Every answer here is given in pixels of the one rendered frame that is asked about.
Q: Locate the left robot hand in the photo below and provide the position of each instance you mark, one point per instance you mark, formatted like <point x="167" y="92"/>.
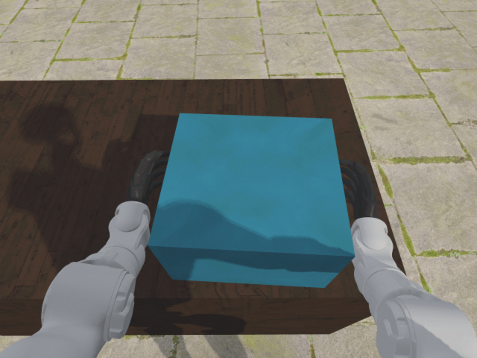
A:
<point x="141" y="185"/>

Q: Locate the left robot forearm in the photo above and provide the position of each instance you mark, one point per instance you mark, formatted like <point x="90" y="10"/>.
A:
<point x="125" y="249"/>

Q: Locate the pedestal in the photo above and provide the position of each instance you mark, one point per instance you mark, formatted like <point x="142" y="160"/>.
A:
<point x="68" y="151"/>

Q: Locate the robot right upper arm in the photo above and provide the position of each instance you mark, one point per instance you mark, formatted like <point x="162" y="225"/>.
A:
<point x="414" y="328"/>

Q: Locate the robot left upper arm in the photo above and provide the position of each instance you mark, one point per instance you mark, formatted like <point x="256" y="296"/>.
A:
<point x="88" y="306"/>

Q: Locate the right robot hand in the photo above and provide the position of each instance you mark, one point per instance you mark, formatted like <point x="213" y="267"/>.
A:
<point x="362" y="196"/>

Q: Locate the carton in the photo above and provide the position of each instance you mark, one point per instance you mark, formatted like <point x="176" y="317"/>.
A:
<point x="253" y="199"/>

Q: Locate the right robot forearm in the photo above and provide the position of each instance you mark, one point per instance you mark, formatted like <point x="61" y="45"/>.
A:
<point x="377" y="276"/>

